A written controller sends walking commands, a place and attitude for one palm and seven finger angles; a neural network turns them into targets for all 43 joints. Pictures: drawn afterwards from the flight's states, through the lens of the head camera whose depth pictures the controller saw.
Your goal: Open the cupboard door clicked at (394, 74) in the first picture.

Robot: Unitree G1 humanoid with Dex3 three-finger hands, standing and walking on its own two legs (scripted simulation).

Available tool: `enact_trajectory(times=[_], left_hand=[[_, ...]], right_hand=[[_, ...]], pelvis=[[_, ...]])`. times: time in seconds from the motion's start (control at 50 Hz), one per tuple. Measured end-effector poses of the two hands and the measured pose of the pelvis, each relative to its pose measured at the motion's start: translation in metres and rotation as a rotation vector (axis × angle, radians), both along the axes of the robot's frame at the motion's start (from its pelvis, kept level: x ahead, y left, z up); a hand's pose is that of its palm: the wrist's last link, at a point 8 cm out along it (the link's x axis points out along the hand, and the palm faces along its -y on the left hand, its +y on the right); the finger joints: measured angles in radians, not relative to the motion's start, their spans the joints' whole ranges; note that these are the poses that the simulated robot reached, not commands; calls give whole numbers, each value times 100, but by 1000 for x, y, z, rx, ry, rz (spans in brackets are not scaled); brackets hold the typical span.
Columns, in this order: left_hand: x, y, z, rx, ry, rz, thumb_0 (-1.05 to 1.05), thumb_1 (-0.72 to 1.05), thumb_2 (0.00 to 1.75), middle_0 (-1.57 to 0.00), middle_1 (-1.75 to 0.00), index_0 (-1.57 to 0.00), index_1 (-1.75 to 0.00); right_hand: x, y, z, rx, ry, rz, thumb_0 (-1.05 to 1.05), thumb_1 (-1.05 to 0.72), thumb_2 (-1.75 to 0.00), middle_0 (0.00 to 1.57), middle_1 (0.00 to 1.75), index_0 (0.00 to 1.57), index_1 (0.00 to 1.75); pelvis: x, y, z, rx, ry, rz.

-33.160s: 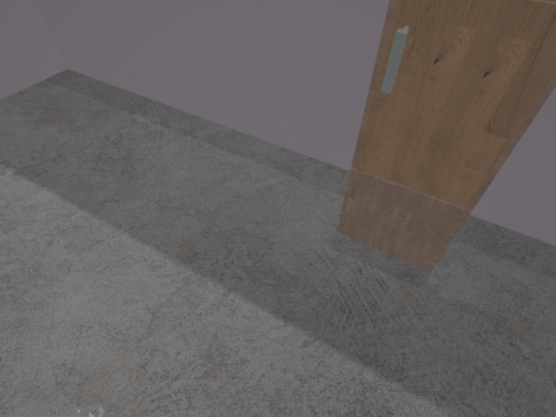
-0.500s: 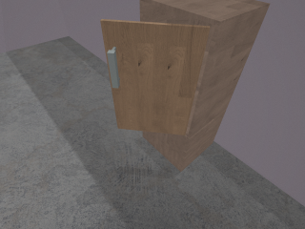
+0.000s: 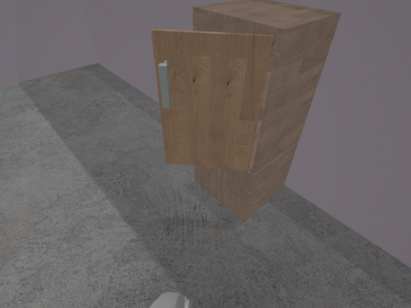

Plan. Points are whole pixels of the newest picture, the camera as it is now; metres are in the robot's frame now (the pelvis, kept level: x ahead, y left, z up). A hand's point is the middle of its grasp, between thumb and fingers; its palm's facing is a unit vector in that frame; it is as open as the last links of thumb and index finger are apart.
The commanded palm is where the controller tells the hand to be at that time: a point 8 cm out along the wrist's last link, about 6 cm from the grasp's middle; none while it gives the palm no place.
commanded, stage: come to a stop and stand still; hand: left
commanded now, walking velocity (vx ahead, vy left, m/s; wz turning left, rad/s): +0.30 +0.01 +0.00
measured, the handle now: (166, 84) +0.84 +0.17 +0.09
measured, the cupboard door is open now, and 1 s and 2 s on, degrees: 42 42 42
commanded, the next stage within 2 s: look again from close up in 1.26 s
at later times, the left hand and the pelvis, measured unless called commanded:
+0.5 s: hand out of the picture -0.03 +0.20 -0.14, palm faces +0.08 -0.98 -0.19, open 7.4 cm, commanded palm none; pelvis -0.07 +0.02 +0.02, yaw +0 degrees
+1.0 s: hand out of the picture -0.04 +0.14 -0.16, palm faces +0.07 -0.98 -0.18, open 7.3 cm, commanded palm none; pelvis -0.03 -0.03 +0.02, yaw -1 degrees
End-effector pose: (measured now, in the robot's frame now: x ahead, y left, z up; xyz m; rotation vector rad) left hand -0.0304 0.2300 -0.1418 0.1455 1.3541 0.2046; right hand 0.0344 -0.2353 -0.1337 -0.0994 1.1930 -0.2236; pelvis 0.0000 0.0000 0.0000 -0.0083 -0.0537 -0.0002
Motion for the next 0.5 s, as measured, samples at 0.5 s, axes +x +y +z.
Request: enact_trajectory(times=[0.5], left_hand=[[-15, 22, 31, -24, -125, -6, 0, 91, 90, -20, -30, -20, -30]], right_hand=[[-163, 56, -3, 110, 252, 7, 0, -90, -90, 20, 30, 20, 30]], pelvis=[[-71, 18, 17, 19, 26, -2]])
